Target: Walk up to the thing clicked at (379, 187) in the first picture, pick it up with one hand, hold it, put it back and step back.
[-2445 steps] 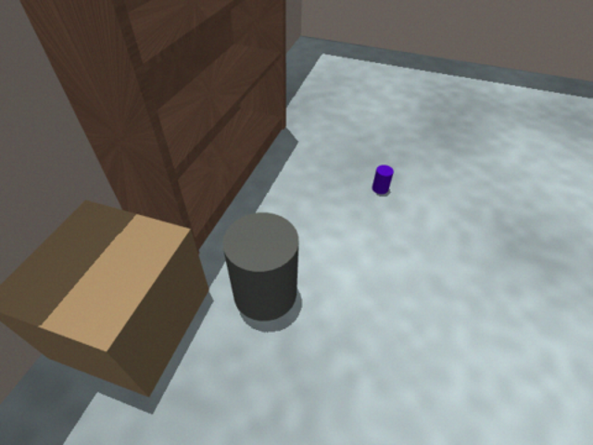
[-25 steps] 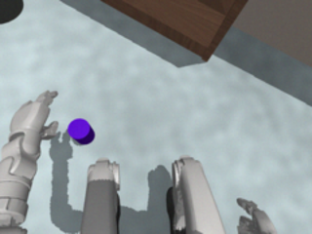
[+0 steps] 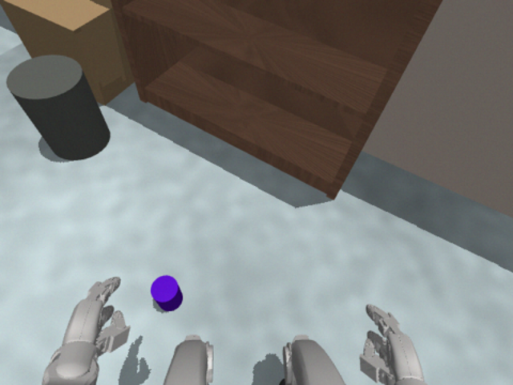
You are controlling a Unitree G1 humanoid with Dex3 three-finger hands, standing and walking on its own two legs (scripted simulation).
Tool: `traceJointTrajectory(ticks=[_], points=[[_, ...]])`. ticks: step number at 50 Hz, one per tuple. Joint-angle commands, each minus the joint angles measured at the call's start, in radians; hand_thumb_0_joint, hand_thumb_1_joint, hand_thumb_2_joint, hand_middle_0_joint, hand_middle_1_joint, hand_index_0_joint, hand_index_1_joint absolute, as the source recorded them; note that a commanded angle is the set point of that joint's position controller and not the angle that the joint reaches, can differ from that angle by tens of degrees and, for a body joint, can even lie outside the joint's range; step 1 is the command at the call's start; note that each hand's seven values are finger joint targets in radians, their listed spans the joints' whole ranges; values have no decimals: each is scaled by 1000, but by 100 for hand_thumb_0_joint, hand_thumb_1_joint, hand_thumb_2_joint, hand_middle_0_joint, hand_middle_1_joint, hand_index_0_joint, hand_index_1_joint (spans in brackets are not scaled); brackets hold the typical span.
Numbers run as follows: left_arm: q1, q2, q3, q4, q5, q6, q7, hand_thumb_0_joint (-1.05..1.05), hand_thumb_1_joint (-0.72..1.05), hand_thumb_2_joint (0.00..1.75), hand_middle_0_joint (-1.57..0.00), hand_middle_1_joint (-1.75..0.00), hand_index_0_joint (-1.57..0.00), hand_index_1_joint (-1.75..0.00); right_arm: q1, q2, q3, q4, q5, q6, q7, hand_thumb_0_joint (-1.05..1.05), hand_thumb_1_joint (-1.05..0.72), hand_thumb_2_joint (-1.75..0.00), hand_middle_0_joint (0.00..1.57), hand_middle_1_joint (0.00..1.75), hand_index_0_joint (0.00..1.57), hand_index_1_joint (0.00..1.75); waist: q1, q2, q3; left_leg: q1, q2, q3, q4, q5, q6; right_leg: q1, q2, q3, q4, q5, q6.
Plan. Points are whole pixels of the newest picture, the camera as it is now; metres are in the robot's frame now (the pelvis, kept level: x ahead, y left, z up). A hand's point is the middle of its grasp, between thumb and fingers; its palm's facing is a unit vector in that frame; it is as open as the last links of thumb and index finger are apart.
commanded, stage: home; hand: left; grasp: from above
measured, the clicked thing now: (167, 293) +0.43 +0.23 -0.58
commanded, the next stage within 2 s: none
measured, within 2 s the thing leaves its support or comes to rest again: neither
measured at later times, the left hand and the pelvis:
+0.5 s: hand (107, 356) +0.19 +0.18 +0.03, palm faces +0.10 -0.98 -0.18, open 7.4 cm; pelvis +0.04 -0.01 +0.07, yaw +2 degrees
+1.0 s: hand (105, 352) +0.19 +0.18 +0.03, palm faces +0.08 -0.98 -0.19, open 7.4 cm; pelvis +0.04 +0.00 +0.07, yaw +1 degrees
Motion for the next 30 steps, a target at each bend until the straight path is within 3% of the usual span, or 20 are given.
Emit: traceJointTrajectory(ticks=[1, 3, 4, 5, 9, 14, 20, 22, 30], points=[[47, 74, 68, -265, -64, 17, 20, 0, 90, 90, -20, -30, -20, -30, 26, -144, -51, -149, 2, -70, -56, 0, -90, -90, 20, 30, 20, 30, -2, 65, -250, 389, -26, -13, -347, 135, 22, 290, 28, 0, -309, 158, -43], [103, 62, 81, -300, -90, 37, 18, 0, 90, 90, -20, -30, -20, -30, 40, -142, -48, -156, 0, -85, -72, 0, -90, -90, 20, 30, 20, 30, 6, 61, -218, 425, -27, -5, -387, 155, 23, 342, 30, -6, -356, 176, -39], [130, 46, 72, -307, -98, 43, 15, 0, 90, 90, -20, -30, -20, -30, 48, -141, -47, -157, -1, -91, -78, 0, -90, -90, 20, 30, 20, 30, -6, 49, -204, 438, -27, -1, -401, 173, 24, 366, 32, -9, -377, 194, -39], [156, 44, 74, -329, -109, 51, 12, 0, 90, 90, -20, -30, -20, -30, 55, -140, -46, -164, 0, -97, -84, 0, -90, -90, 20, 30, 20, 30, 8, 45, -187, 457, -28, 2, -422, 189, 23, 388, 31, -13, -396, 206, -37], [239, 28, 73, -401, -125, 67, -1, 0, 90, 90, -20, -30, -20, -30, 65, -131, -46, -177, -7, -124, -103, 0, -90, -90, 20, 30, 20, 30, 9, 42, -141, 503, -33, 22, -463, 245, 26, 444, 36, -20, -455, 247, -37], [299, 18, 62, -426, -114, 65, -26, 0, 90, 90, -20, -30, -20, -30, 66, -137, -58, -189, -16, -152, -111, 0, -90, -90, 20, 30, 20, 30, 11, 22, -68, 532, -35, 27, -510, 237, 28, 463, 38, -30, -502, 228, -35], [279, 24, 58, -414, -109, 56, -52, 0, 90, 90, -20, -30, -20, -30, 51, -151, -68, -183, -25, -181, -111, 0, -90, -90, 20, 30, 20, 30, 12, 5, -22, 533, -38, 33, -522, 215, 29, 461, 32, -35, -518, 203, -27], [270, 28, 63, -408, -105, 53, -54, 0, 90, 90, -20, -30, -20, -30, 47, -153, -67, -183, -28, -187, -110, 0, -90, -90, 20, 30, 20, 30, 14, -29, -22, 536, -42, 40, -511, 218, 34, 477, 26, -29, -527, 210, -22], [267, 36, 59, -430, -90, 42, -51, 0, 89, 90, -20, -30, -20, -30, 41, -153, -70, -163, -35, -199, -107, 0, -90, -90, 20, 30, 20, 30, 21, 24, -78, 584, -44, 47, -501, 290, 27, 507, 24, -19, -509, 287, -24]])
